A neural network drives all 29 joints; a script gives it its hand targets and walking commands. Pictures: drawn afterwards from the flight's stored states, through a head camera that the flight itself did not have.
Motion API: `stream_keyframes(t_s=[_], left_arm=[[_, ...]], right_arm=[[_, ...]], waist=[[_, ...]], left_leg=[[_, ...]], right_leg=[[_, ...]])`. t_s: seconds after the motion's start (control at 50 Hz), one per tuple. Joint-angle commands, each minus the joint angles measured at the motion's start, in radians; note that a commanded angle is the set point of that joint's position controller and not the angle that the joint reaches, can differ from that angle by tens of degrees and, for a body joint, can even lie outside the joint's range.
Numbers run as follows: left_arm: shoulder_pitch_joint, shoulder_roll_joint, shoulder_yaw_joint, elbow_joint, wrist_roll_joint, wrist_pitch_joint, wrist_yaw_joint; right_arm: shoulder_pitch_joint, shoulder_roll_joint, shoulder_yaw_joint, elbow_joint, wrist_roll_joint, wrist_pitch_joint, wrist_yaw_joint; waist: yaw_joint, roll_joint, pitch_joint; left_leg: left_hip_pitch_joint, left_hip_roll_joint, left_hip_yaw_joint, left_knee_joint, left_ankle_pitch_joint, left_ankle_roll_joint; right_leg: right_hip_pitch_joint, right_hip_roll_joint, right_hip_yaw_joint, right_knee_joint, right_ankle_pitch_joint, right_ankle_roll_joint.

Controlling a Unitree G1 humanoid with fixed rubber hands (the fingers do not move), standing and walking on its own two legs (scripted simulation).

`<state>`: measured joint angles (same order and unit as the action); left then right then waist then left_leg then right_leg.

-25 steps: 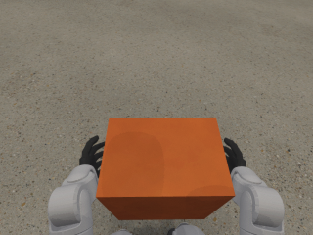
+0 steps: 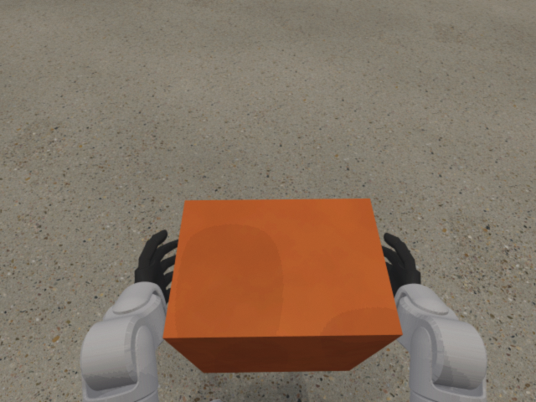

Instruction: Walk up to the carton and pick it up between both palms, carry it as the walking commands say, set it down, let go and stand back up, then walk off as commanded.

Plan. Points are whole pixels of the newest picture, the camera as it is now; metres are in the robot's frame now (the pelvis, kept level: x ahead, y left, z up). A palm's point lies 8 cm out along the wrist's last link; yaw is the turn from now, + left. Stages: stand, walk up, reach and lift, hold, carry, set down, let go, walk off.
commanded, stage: carry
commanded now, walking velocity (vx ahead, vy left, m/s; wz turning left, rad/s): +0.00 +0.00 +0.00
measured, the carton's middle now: (277, 296) +0.26 -0.01 +0.03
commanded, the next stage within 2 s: none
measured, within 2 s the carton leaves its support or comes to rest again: neither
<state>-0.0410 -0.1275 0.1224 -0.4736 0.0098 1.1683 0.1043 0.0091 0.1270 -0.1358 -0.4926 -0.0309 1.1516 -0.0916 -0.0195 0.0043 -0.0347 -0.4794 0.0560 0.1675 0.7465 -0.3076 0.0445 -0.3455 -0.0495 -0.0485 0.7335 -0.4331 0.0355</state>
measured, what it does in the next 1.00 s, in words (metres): steps on the spot: right foot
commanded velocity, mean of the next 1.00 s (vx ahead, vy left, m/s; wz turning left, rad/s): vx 0.00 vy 0.00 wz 0.00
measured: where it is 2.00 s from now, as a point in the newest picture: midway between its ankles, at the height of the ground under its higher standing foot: outside the picture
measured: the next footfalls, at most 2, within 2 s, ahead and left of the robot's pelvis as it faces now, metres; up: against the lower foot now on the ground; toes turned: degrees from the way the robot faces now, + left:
right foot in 0.26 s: -0.03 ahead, -0.13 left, +0.00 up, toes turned -5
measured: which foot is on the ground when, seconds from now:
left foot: down 0.00-1.00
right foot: down 0.00-0.02, up 0.04-0.24, down 0.26-1.00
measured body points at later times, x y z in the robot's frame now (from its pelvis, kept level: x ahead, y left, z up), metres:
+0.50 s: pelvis -0.06 +0.03 +0.00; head -0.08 +0.03 +0.45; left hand +0.20 +0.18 +0.09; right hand +0.17 -0.15 +0.09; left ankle +0.04 +0.08 -0.71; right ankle -0.07 -0.13 -0.71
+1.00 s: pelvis -0.07 +0.02 +0.01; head -0.09 +0.02 +0.46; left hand +0.20 +0.17 +0.09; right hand +0.17 -0.16 +0.08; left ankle +0.04 +0.08 -0.71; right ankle -0.07 -0.13 -0.71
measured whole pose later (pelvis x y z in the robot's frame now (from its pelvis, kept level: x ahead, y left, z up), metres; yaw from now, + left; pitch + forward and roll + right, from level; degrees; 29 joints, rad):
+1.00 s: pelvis -0.07 +0.02 +0.01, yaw -2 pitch +0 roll -1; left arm -0.05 -0.13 0.12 -0.40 0.01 1.13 0.09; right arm 0.01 0.13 -0.15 -0.46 -0.03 1.15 -0.10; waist -0.02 0.03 -0.06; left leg -0.47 0.04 0.22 0.62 -0.17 0.08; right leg -0.33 -0.05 -0.05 0.68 -0.35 0.03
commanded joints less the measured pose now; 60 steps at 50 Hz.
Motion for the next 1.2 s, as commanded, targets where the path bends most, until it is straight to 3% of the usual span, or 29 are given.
stream_keyframes(t_s=[0.0,0.02,0.04,0.06,0.1,0.16,0.22,0.24,0.26,0.28,0.3,0.34,0.38,0.42,0.46,0.58,0.66,0.7,0.8,0.88,0.94,0.96,0.98,1.0,1.04,1.06,1.12,1.14,1.18], left_arm=[[-0.428,-0.827,-0.766,-0.182,-0.297,-0.031,-0.133],[-0.445,-0.832,-0.778,-0.199,-0.293,-0.024,-0.128],[-0.452,-0.847,-0.787,-0.200,-0.302,-0.024,-0.129],[-0.457,-0.858,-0.783,-0.204,-0.303,-0.027,-0.133],[-0.476,-0.859,-0.787,-0.217,-0.310,-0.027,-0.135],[-0.476,-0.843,-0.780,-0.184,-0.292,-0.014,-0.130],[-0.449,-0.838,-0.756,-0.150,-0.279,-0.009,-0.136],[-0.443,-0.828,-0.744,-0.136,-0.271,-0.007,-0.137],[-0.418,-0.821,-0.724,-0.115,-0.265,-0.009,-0.138],[-0.438,-0.831,-0.727,-0.112,-0.275,-0.015,-0.142],[-0.457,-0.839,-0.726,-0.115,-0.280,-0.019,-0.143],[-0.457,-0.832,-0.722,-0.093,-0.269,-0.017,-0.142],[-0.467,-0.812,-0.717,-0.089,-0.265,-0.008,-0.139],[-0.464,-0.792,-0.713,-0.090,-0.250,0.000,-0.129],[-0.468,-0.800,-0.711,-0.086,-0.256,-0.001,-0.130],[-0.476,-0.793,-0.707,-0.084,-0.257,-0.008,-0.131],[-0.499,-0.788,-0.710,-0.090,-0.253,-0.011,-0.126],[-0.495,-0.792,-0.711,-0.088,-0.257,-0.016,-0.127],[-0.502,-0.768,-0.691,-0.063,-0.243,-0.029,-0.127],[-0.505,-0.761,-0.677,-0.041,-0.234,-0.050,-0.131],[-0.512,-0.748,-0.661,-0.010,-0.225,-0.068,-0.131],[-0.511,-0.714,-0.621,0.065,-0.196,-0.082,-0.132],[-0.531,-0.759,-0.668,-0.027,-0.227,-0.086,-0.133],[-0.516,-0.701,-0.602,0.103,-0.180,-0.100,-0.134],[-0.529,-0.709,-0.608,0.093,-0.184,-0.126,-0.137],[-0.530,-0.759,-0.638,0.032,-0.207,-0.128,-0.137],[-0.554,-0.682,-0.568,0.183,-0.153,-0.172,-0.140],[-0.549,-0.715,-0.594,0.121,-0.174,-0.181,-0.142],[-0.545,-0.701,-0.574,0.171,-0.155,-0.195,-0.142]], right_arm=[[-0.506,0.808,0.768,-0.211,0.324,-0.015,0.129],[-0.482,0.807,0.758,-0.191,0.332,-0.015,0.132],[-0.481,0.807,0.757,-0.208,0.332,-0.017,0.135],[-0.493,0.813,0.761,-0.223,0.331,-0.017,0.137],[-0.508,0.808,0.755,-0.237,0.326,-0.019,0.136],[-0.501,0.794,0.740,-0.199,0.312,-0.010,0.134],[-0.528,0.795,0.749,-0.195,0.304,-0.004,0.127],[-0.529,0.794,0.751,-0.189,0.301,-0.001,0.126],[-0.530,0.798,0.761,-0.195,0.297,0.003,0.125],[-0.528,0.807,0.765,-0.195,0.292,0.006,0.124],[-0.538,0.814,0.771,-0.197,0.296,0.007,0.125],[-0.567,0.802,0.771,-0.203,0.297,0.006,0.127],[-0.543,0.786,0.747,-0.168,0.288,0.012,0.121],[-0.510,0.764,0.730,-0.134,0.283,0.018,0.120],[-0.524,0.763,0.728,-0.145,0.282,0.015,0.117],[-0.531,0.763,0.726,-0.146,0.272,0.010,0.113],[-0.542,0.754,0.713,-0.134,0.269,0.007,0.113],[-0.529,0.760,0.717,-0.132,0.265,0.004,0.111],[-0.535,0.738,0.698,-0.103,0.252,-0.010,0.112],[-0.542,0.736,0.701,-0.083,0.243,-0.028,0.113],[-0.540,0.720,0.685,-0.045,0.230,-0.044,0.114],[-0.545,0.691,0.651,0.027,0.210,-0.059,0.117],[-0.555,0.733,0.696,-0.054,0.240,-0.061,0.118],[-0.547,0.680,0.637,0.069,0.197,-0.075,0.119],[-0.556,0.686,0.648,0.058,0.204,-0.100,0.127],[-0.583,0.725,0.692,-0.026,0.237,-0.102,0.129],[-0.563,0.666,0.610,0.161,0.176,-0.141,0.136],[-0.585,0.692,0.654,0.077,0.208,-0.151,0.139],[-0.582,0.679,0.638,0.125,0.198,-0.166,0.142]], waist=[[0.023,0.178,-0.484],[0.023,0.336,-0.498],[0.019,0.280,-0.492],[0.018,0.197,-0.474],[0.019,0.167,-0.412],[0.026,0.202,-0.368],[0.044,0.146,-0.336],[0.045,0.110,-0.310],[0.049,-0.027,-0.296],[0.042,-0.148,-0.306],[0.031,-0.229,-0.309],[0.021,-0.183,-0.288],[0.021,-0.002,-0.281],[0.027,0.106,-0.273],[0.036,0.082,-0.284],[0.032,0.009,-0.278],[0.032,0.072,-0.278],[0.033,0.033,-0.291],[0.030,0.032,-0.286],[0.029,-0.015,-0.289],[0.027,-0.007,-0.287],[0.028,-0.001,-0.300],[0.027,-0.004,-0.295],[0.028,-0.006,-0.288],[0.027,-0.008,-0.288],[0.026,-0.020,-0.284],[0.027,-0.016,-0.297],[0.026,-0.020,-0.302],[0.026,-0.012,-0.304]], left_leg=[[0.523,0.313,-0.365,-0.274,0.798,0.055],[0.544,0.388,-0.449,-0.317,0.879,0.116],[0.507,0.373,-0.426,-0.338,0.689,0.123],[0.444,0.351,-0.389,-0.372,0.474,0.105],[0.292,0.306,-0.350,-0.447,0.146,0.068],[0.170,0.283,-0.308,-0.509,-0.054,0.031],[0.054,0.226,-0.231,-0.518,-0.207,-0.033],[0.058,0.174,-0.180,-0.476,-0.203,-0.068],[0.050,0.113,-0.132,-0.408,-0.161,-0.105],[0.079,0.087,-0.116,-0.320,-0.101,-0.102],[0.141,0.073,-0.102,-0.235,-0.032,-0.084],[0.258,0.077,-0.105,-0.223,0.008,-0.071],[0.247,0.158,-0.219,-0.399,-0.125,-0.048],[0.199,0.212,-0.277,-0.507,-0.248,-0.042],[0.155,0.198,-0.239,-0.533,-0.282,-0.055],[0.183,0.142,-0.174,-0.462,-0.181,-0.073],[0.191,0.155,-0.200,-0.508,-0.233,-0.070],[0.198,0.144,-0.180,-0.497,-0.202,-0.072],[0.216,0.126,-0.163,-0.459,-0.154,-0.063],[0.236,0.127,-0.159,-0.425,-0.104,-0.046],[0.253,0.133,-0.173,-0.428,-0.105,-0.037],[0.258,0.137,-0.175,-0.427,-0.090,-0.035],[0.246,0.134,-0.165,-0.432,-0.104,-0.042],[0.253,0.129,-0.162,-0.424,-0.100,-0.038],[0.251,0.131,-0.173,-0.434,-0.114,-0.038],[0.258,0.128,-0.162,-0.430,-0.110,-0.038],[0.275,0.129,-0.165,-0.410,-0.060,-0.034],[0.287,0.129,-0.159,-0.404,-0.050,-0.032],[0.289,0.136,-0.162,-0.410,-0.044,-0.031]], right_leg=[[-0.138,-0.066,-0.003,0.078,0.237,0.008],[-0.195,-0.008,-0.034,0.120,-0.177,0.025],[-0.180,-0.012,-0.018,0.146,-0.212,0.014],[-0.155,-0.009,-0.016,0.148,-0.159,0.000],[-0.099,0.003,-0.042,0.157,-0.077,-0.013],[-0.009,0.013,-0.076,0.089,-0.022,-0.025],[0.155,0.015,-0.107,-0.147,0.091,-0.044],[0.158,-0.008,-0.070,-0.260,0.067,-0.056],[0.130,-0.087,0.067,-0.355,-0.055,-0.082],[0.083,-0.162,0.192,-0.431,-0.161,-0.107],[0.016,-0.201,0.235,-0.461,-0.188,-0.113],[-0.102,-0.180,0.158,-0.427,-0.166,-0.083],[-0.113,-0.088,0.051,-0.269,-0.085,-0.051],[-0.063,-0.027,-0.014,-0.165,0.018,-0.044],[0.008,-0.002,-0.042,-0.161,0.039,-0.059],[-0.001,-0.019,0.011,-0.243,0.001,-0.079],[-0.014,0.006,-0.014,-0.198,0.009,-0.081],[0.011,0.009,-0.008,-0.219,0.018,-0.092],[-0.008,-0.008,0.025,-0.240,0.016,-0.095],[-0.021,-0.019,0.047,-0.248,0.041,-0.098],[-0.039,-0.012,0.044,-0.233,0.040,-0.095],[-0.021,-0.008,0.037,-0.224,0.067,-0.095],[-0.017,-0.009,0.032,-0.229,0.051,-0.098],[-0.026,-0.013,0.046,-0.238,0.045,-0.101],[-0.022,-0.006,0.038,-0.227,0.038,-0.101],[-0.030,-0.009,0.040,-0.232,0.036,-0.102],[-0.024,-0.013,0.047,-0.226,0.069,-0.101],[-0.026,-0.015,0.046,-0.226,0.071,-0.099],[-0.017,-0.010,0.036,-0.211,0.086,-0.100]])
